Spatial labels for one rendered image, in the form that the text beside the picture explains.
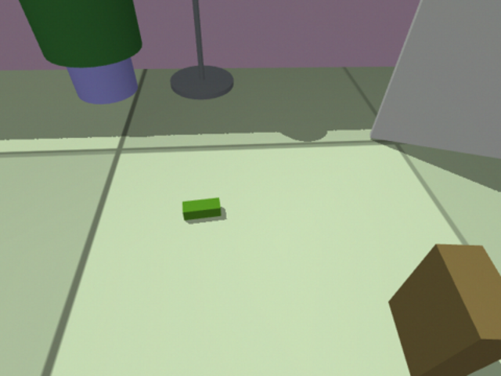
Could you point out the potted plant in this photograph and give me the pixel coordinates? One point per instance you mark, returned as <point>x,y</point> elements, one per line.
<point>94,39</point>

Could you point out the coat stand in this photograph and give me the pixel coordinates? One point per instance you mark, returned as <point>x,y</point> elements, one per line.
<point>201,82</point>

